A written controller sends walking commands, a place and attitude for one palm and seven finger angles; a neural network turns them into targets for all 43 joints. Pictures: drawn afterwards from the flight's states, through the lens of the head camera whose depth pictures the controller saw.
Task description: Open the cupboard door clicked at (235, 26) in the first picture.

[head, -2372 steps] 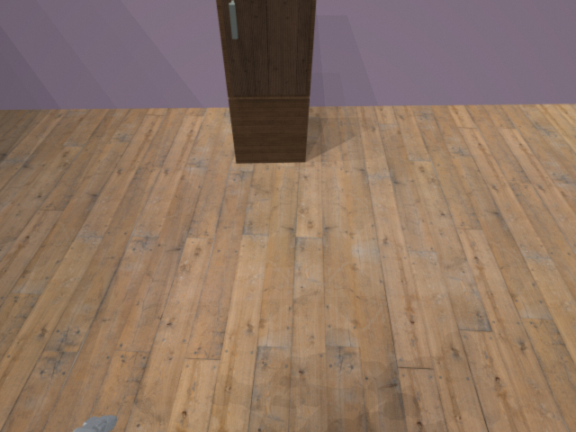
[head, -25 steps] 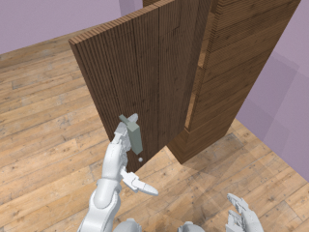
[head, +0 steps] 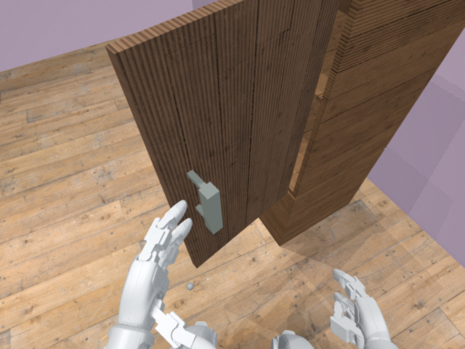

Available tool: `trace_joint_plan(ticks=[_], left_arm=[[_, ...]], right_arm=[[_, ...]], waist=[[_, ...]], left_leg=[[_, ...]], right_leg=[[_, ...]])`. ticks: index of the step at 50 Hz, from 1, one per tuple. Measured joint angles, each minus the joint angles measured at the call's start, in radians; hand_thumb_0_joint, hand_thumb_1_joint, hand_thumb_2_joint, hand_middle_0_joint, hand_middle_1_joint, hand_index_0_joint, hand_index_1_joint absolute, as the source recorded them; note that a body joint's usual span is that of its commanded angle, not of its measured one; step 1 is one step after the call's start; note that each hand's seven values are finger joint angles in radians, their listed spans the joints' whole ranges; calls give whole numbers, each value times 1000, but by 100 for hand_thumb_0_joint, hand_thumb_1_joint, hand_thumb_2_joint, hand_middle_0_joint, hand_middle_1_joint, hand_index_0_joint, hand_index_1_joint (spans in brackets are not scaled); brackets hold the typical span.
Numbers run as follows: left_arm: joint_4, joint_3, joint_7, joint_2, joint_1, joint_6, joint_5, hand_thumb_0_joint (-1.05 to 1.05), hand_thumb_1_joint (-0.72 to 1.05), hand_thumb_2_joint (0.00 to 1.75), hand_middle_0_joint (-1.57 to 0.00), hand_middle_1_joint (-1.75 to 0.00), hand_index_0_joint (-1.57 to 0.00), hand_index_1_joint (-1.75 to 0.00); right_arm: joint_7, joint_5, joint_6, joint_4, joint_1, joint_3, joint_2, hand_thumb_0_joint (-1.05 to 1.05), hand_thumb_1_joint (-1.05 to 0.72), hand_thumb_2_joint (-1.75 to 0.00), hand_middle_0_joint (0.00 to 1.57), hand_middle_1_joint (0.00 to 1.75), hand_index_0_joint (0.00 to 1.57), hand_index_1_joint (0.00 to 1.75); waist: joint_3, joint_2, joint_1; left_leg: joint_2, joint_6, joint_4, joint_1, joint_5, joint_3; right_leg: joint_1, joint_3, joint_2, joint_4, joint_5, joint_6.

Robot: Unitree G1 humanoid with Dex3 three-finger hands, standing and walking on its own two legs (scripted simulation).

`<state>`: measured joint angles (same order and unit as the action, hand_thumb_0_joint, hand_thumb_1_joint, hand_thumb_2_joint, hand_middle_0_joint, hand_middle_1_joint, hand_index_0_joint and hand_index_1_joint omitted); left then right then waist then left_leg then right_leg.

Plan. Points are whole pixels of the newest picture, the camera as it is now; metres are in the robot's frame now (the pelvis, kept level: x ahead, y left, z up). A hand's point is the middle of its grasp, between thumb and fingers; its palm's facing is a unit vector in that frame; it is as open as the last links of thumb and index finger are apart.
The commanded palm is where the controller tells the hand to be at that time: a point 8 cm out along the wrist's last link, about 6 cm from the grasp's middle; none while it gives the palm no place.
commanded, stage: slide the hand sideways off the handle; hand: left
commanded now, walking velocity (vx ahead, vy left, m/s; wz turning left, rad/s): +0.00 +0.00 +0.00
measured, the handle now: (204, 202) +0.34 +0.07 +0.07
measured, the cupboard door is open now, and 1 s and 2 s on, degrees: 100 100 100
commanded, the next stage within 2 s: draw the hand back to the body in 0.34 s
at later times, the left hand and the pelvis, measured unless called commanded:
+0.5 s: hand (160, 311) +0.17 +0.11 +0.07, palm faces -0.11 -0.99 -0.01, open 16.3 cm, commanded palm +0.16 +0.17 +0.08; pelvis -0.02 -0.01 -0.01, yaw +0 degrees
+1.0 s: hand (96, 291) +0.18 +0.17 +0.14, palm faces -0.02 -0.99 -0.15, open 16.0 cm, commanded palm +0.15 +0.23 +0.16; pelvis +0.00 +0.00 +0.04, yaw +0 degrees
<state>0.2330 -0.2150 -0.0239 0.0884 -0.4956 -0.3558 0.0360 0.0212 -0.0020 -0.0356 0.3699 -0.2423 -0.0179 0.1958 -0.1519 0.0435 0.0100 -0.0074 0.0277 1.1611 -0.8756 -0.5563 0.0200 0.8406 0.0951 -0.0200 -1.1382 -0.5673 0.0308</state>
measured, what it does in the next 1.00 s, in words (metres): stands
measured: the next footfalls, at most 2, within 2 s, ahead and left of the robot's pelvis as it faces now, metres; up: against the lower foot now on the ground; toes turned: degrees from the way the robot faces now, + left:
none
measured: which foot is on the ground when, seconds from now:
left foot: down 0.00-1.00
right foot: down 0.00-1.00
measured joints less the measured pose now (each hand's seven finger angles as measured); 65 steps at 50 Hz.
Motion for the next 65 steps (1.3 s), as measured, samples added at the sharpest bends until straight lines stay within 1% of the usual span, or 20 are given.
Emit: trace_joint_plan(ticks=[5,12,17,20,24,29,33,39,48,49,50,52,55,59,62,65], left_arm=[[4,33,-30,25,-17,11,19,-1,-50,30,-15,-30,-15,-30],[16,101,-68,59,-52,2,70,-1,-50,30,-15,-30,-15,-30],[9,151,-107,82,-62,-7,107,-1,-50,30,-15,-30,-15,-30],[8,163,-125,87,-67,-10,127,-1,-50,30,-15,-30,-15,-30],[9,162,-136,88,-61,-15,134,-1,-50,30,-15,-30,-15,-30],[47,172,-126,111,-47,24,133,-2,-50,30,-15,-30,-15,-30],[77,209,-126,123,-63,60,154,-2,-50,30,-15,-30,-15,-30],[94,247,-157,136,-88,98,185,-1,-50,30,-15,-30,-15,-30],[131,310,-205,166,-102,145,228,-1,-47,31,-16,-30,-15,-30],[146,310,-177,178,-103,165,196,-1,-45,32,-16,-30,-15,-30],[167,307,-133,191,-108,193,160,-1,-43,32,-16,-30,-15,-30],[202,299,-42,201,-125,246,101,-1,-39,34,-16,-30,-15,-30],[233,293,52,203,-151,302,46,-1,-31,38,-16,-30,-16,-30],[235,304,115,211,-153,335,14,-1,-19,43,-17,-30,-16,-30],[223,323,140,216,-132,342,5,-1,-9,47,-17,-30,-17,-30],[215,347,151,218,-111,338,3,-1,1,51,-18,-30,-17,-30]], right_arm=[[-11,3,0,-5,-6,-1,6,1,-90,-90,20,30,21,30],[-29,10,-7,4,-19,9,17,1,-90,-90,20,30,21,30],[-40,15,-14,16,-25,16,25,1,-90,-90,20,30,20,30],[-46,18,-23,20,-27,19,30,1,-90,-90,20,30,20,30],[-51,19,-34,25,-28,20,32,1,-90,-90,20,30,20,30],[-58,28,-32,28,-29,14,22,1,-90,-90,20,30,20,30],[-63,38,-28,32,-37,2,11,1,-90,-90,20,30,20,30],[-72,44,-43,30,-49,-15,19,1,-90,-90,20,30,21,30],[-79,53,-77,49,-40,-12,34,1,-90,-90,20,30,21,30],[-86,50,-77,51,-42,-11,33,1,-90,-90,20,30,21,30],[-96,45,-71,54,-42,-12,30,1,-90,-90,20,30,21,30],[-111,38,-60,59,-38,-15,27,1,-90,-90,20,30,21,30],[-122,31,-50,70,-35,-21,23,1,-90,-90,20,30,20,30],[-129,24,-50,100,-31,-31,22,1,-90,-90,20,30,20,30],[-128,20,-59,127,-24,-38,24,1,-90,-90,20,30,21,30],[-123,16,-69,155,-15,-43,24,1,-90,-90,20,30,21,30]], waist=[[-3,-5,-3],[-5,-7,-11],[-8,-7,-16],[-7,-3,-20],[-8,-2,-19],[2,3,-16],[4,10,-17],[6,18,-16],[16,17,-4],[15,14,4],[16,10,11],[22,10,14],[33,14,17],[54,18,25],[73,23,31],[89,27,36]], left_leg=[[-4,-6,15,-11,-1,-6],[-13,-14,25,-13,3,-16],[-19,-18,31,-21,7,-22],[-19,-19,35,-24,10,-26],[-20,-18,41,-33,12,-26],[-21,-15,23,-3,18,-24],[-19,-13,-30,57,35,-21],[-15,-9,-102,135,57,-22],[-12,-5,-170,230,69,-24],[-12,-4,-182,244,71,-19],[-13,-4,-199,262,76,-14],[-11,-3,-239,304,89,-9],[-6,0,-304,366,113,-4],[1,3,-385,448,144,0],[8,5,-442,508,167,2],[13,6,-498,564,189,5]], right_leg=[[10,6,4,-14,-2,7],[9,15,13,-18,3,15],[14,21,19,-20,9,20],[15,24,19,-20,12,21],[23,25,19,-25,15,20],[-7,22,21,-6,24,18],[-67,18,23,49,42,14],[-150,19,23,129,68,7],[-250,19,25,209,87,0],[-261,15,26,219,90,-1],[-277,10,26,234,95,-2],[-317,5,26,273,110,-4],[-377,-1,25,337,134,-9],[-458,-5,21,416,165,-14],[-517,-7,17,470,186,-17],[-570,-10,15,521,207,-19]])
